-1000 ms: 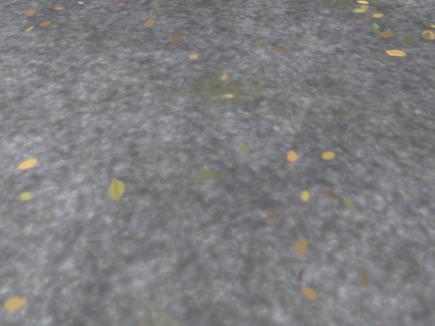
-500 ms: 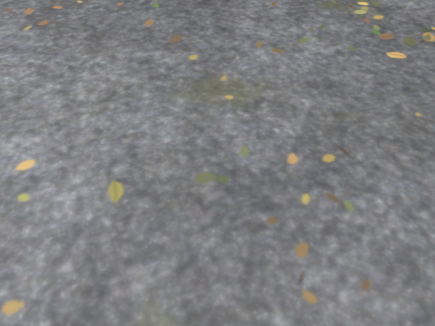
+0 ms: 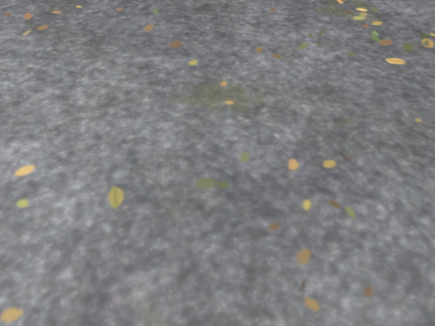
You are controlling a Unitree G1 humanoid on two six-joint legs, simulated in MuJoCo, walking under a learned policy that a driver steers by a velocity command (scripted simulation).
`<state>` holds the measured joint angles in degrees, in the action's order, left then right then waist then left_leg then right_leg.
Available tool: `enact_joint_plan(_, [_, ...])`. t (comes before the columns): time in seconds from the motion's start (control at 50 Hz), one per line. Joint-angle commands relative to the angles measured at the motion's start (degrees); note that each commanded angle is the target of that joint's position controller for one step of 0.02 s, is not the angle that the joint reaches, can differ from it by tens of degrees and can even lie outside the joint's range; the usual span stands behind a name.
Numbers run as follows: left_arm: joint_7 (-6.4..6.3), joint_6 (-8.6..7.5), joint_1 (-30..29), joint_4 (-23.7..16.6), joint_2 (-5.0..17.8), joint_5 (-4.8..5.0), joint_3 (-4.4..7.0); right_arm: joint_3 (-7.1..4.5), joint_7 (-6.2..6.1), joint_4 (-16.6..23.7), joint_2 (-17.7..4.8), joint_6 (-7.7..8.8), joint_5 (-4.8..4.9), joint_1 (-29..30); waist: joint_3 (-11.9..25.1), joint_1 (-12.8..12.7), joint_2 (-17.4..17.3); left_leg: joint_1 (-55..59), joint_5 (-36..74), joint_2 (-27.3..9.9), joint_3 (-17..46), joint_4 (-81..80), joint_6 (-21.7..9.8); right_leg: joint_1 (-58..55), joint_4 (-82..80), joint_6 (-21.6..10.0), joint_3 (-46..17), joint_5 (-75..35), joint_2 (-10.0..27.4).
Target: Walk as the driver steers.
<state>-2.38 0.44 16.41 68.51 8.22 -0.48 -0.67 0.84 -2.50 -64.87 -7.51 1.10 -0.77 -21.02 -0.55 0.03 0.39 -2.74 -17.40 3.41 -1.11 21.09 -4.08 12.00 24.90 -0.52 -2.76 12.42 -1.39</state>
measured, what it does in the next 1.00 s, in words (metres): walks ahead: right foot, then left foot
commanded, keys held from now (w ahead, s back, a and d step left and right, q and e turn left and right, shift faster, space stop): w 0.10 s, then no key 0.90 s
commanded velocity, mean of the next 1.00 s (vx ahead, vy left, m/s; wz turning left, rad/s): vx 0.08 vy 0.00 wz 0.00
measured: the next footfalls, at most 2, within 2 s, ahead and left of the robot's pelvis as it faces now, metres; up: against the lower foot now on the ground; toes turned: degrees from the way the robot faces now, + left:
right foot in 0.28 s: +0.17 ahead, -0.13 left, +0.00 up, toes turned -3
left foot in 0.58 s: +0.17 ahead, +0.07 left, +0.00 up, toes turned +2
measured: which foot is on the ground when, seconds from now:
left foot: down 0.00-0.28, up 0.30-0.56, down 0.58-1.00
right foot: up 0.00-0.26, down 0.28-1.00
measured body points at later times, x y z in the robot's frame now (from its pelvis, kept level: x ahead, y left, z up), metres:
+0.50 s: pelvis +0.11 -0.06 +0.00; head +0.14 -0.07 +0.45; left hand +0.12 +0.16 -0.16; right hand +0.11 -0.27 -0.17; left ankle +0.08 +0.07 -0.71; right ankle +0.13 -0.12 -0.74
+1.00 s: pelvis +0.16 -0.04 +0.00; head +0.17 -0.05 +0.45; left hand +0.14 +0.17 -0.16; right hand +0.14 -0.25 -0.16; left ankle +0.13 +0.07 -0.74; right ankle +0.14 -0.13 -0.74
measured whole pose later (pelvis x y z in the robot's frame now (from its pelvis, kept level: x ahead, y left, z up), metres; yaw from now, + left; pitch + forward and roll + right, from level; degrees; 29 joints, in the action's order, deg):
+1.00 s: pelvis +0.16 -0.04 +0.00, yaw +0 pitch -1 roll +0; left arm -2.7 -1.3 18.4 65.0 7.4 -0.4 -0.3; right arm 0.6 -2.7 -66.2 -7.0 1.0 -0.4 -18.0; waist -2.3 0.1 -0.3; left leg -5.6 -15.0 -0.2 -2.1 22.1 -0.6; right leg 5.7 21.2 -3.2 4.1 14.1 -2.2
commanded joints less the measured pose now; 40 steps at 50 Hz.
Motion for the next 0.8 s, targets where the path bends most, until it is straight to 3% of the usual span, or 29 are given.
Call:
enact_joint_plan(0.02, [0.66,-0.24,-2.05,-3.52,4.43,-1.26,0.92,-2.52,0.05,-0.38,-9.02,-0.63,0.07,-8.57,-9.96,2.96,-8.13,-5.03,-26.12,-14.77,18.24,-13.61,-6.57,12.64,9.48,-2.32,3.82,11.82,-1.29])
enact_joint_plan(0.06, [1.49,-1.11,-6.35,-6.67,4.11,-1.91,1.06,-2.98,0.25,-0.99,-8.51,-0.22,-0.46,-11.32,-14.83,4.41,-7.44,-4.2,-26.1,-20.61,24.04,-16.81,-10.54,21.59,18.41,-2.54,5.0,13.16,2.26])
enact_joint_plan(0.1, [2.16,-2.35,-7.65,-8.5,4.41,-1.81,1.54,-3.35,0.42,-1.13,-8.65,0.9,-0.97,-12.36,-14.83,3.75,-4.53,1.3,-17.18,-21.35,23.4,-16.43,-11.64,28.43,23.23,-2.52,4.28,12.22,4.44])
enact_joint_plan(0.14, [2.27,-3.53,-7.01,-9.12,3.91,-1.08,1.73,-3.03,0.35,-0.72,-7.67,1.95,-0.97,-11.04,-12.79,2.35,-3.26,3.63,4.37,-18.87,16.96,-12.72,-10.12,26.42,20.29,-2.01,5.03,10.45,4.3])
enact_joint_plan(0.18, [1.98,-3.87,-6.19,-9.59,3.23,-0.29,1.84,-2.67,0.27,-0.65,-7.43,2.44,-1.1,-10.13,-9.41,1.34,-4.77,2.12,26.31,-16.44,10.6,-6.83,-8.12,18.72,15.35,-2.05,7.21,8.79,2.3])
enact_joint_plan(0.22, [1.49,-3.67,-1.92,-8.47,2.48,0.63,1.95,-2.29,0.33,-0.65,-7.6,2.34,-0.54,-9.12,-5.86,-0.45,-6.33,-2.75,37.05,-14.25,6.65,-1.07,-5.33,6.52,9.69,-2.98,9.44,1.16,-0.34])
enact_joint_plan(0.24, [1.18,-3.6,2.22,-7.06,2.68,0.65,2.25,-2.08,0.41,-0.58,-7.79,2.36,-0.06,-8.31,-3.97,-2.62,-5.66,-5.68,40.47,-12.52,4.78,3.68,-3.51,-1.31,5.24,-3.49,10.19,-4.59,-1.8])
enact_joint_plan(0.26, [0.82,-3.8,6.19,-6.08,4.74,0.29,2.96,-1.71,0.6,-0.64,-7.35,2.7,0.04,-8.9,-1.51,-4.28,-4.2,-8.81,38.64,-10.52,3.08,9.73,-1.34,-8.98,1.95,-4.01,7.55,-9.64,-0.03])
enact_joint_plan(0.28, [0.52,-4.23,12.78,-5.46,9.43,-0.72,4.01,-1.06,0.72,0.63,-5.93,3.0,0.19,-9.4,3.31,-6.02,1.05,-15.13,21.86,-7.73,0.94,19.64,1.11,-18.35,-0.02,-5.8,-3.97,-21.3,10.53])
enact_joint_plan(0.3, [0.56,-3.64,15.67,-5.04,13.05,-0.75,4.59,-0.58,0.34,0.2,-2.27,2.08,1.58,-14.31,8.65,-5.5,11.26,-18.54,-12.93,-0.18,-3.71,35.58,2.94,-19.78,-4.26,-15.12,-19.37,-35.57,23.78])
enact_joint_plan(0.32, [0.84,-3.35,13.11,-5.03,10.45,0.45,3.9,-1.37,0.11,0.14,-4.58,0.94,0.21,-11.97,6.36,-3.7,5.87,-17.58,-18.26,-2.59,1.53,42.07,2.6,-12.53,-5.74,-16.82,-21.26,-31.94,24.08])
enact_joint_plan(0.34, [0.89,-3.41,7.29,-6.4,8.76,0.54,3.21,-1.11,0.32,1.01,-3.11,0.54,-0.79,-9.17,0.82,-1.81,3.63,-19.06,-16.69,-3.85,2.65,43.32,2.44,-6.52,-7.01,-15.87,-16.82,-27.34,21.91])
enact_joint_plan(0.36, [0.8,-3.47,3.09,-7.55,6.73,0.14,2.36,-0.78,0.6,1.2,-1.85,0.41,-1.03,-7.47,-1.61,-0.49,1.91,-18.45,-13.17,-5.3,3.34,40.66,2.41,-2.61,-8.71,-14.06,-12.53,-25.63,19.24])
enact_joint_plan(0.38, [0.44,-3.58,1.35,-7.95,5.17,-0.18,1.57,-0.88,0.79,1.27,-2.04,0.18,-0.94,-6.88,-2.77,0.82,2.56,-16.65,-10.68,-6.28,3.38,36.78,2.64,-0.15,-9.81,-12.47,-8.97,-27.2,17.02])
enact_joint_plan(0.42, [0.05,-3.86,0.71,-7.61,3.92,-0.63,0.61,-0.65,0.8,0.34,-1.63,-0.56,-0.54,-8.93,-1.41,2.77,3.85,-11.85,-9.07,-5.84,1.78,28.82,3.36,0.67,-9.0,-10.38,-3.28,-33.62,13.73])
enact_joint_plan(0.46, [-0.06,-4.07,2.63,-7.05,4.78,-0.87,0.35,-0.5,0.33,0.0,-1.57,-1.33,0.1,-8.46,0.16,2.57,3.6,-9.99,-9.47,-4.88,0.62,21.85,3.78,-1.46,-8.0,-10.31,-2.33,-34.53,13.25])
enact_joint_plan(0.52, [-0.11,-3.36,2.77,-7.02,5.74,-0.38,0.32,-0.44,-0.14,0.2,-1.94,-2.29,0.34,-5.64,0.25,2.17,4.45,-6.89,-3.41,-4.74,-0.28,12.86,3.8,0.09,-8.64,-9.79,-3.27,-20.66,12.72])
enact_joint_plan(0.56, [0.1,-2.68,1.73,-7.13,5.48,0.37,0.41,-0.2,0.01,0.01,-1.87,-2.3,-0.08,-4.49,-1.63,3.01,3.28,-1.27,8.28,-5.61,0.26,4.29,3.43,5.74,-9.92,-6.82,-3.13,-3.78,10.9])
enact_joint_plan(0.6, [0.26,-2.22,2.78,-7.03,4.54,0.51,0.58,-0.3,0.27,1.15,-3.87,-1.46,-0.99,-2.18,-5.35,1.39,1.46,-0.86,9.92,-10.32,5.59,0.09,3.07,9.61,-11.62,-3.76,-2.92,8.68,7.85])
enact_joint_plan(0.62, [0.43,-1.72,5.27,-6.34,2.32,0.61,0.52,-0.75,0.37,0.15,-5.24,-1.26,-0.13,-1.37,-8.69,-0.37,-5.06,-8.2,7.1,-9.68,5.57,0.48,2.12,5.17,-11.5,-3.28,-0.7,4.22,5.46])
enact_joint_plan(0.64, [0.29,-1.68,6.09,-5.53,2.44,0.11,0.53,-0.49,0.48,0.15,-3.6,-0.86,0.15,-0.59,-8.76,-0.3,-5.51,-10.15,7.65,-9.51,5.47,-0.53,2.11,0.74,-9.52,-3.32,-0.47,-0.81,5.72])
enact_joint_plan(0.72, [0.1,-2.32,7.17,-4.75,3.16,-0.09,0.85,-0.61,-0.09,-0.17,-3.54,0.23,0.55,-0.89,-3.78,-0.19,-2.74,-6.49,14.73,-9.66,5.06,-1.29,2.04,-5.08,-6.7,-3.7,-0.33,-12.36,6.74])
enact_joint_plan(0.8, [-0.12,-2.26,6.93,-4.31,2.59,0.06,0.8,-0.76,-0.21,-0.46,-3.59,0.18,0.49,-0.98,-3.28,-0.14,-1.1,-5.36,16.02,-9.69,4.71,-1.37,1.79,-5.75,-6.69,-3.44,0.1,-13.09,6.72])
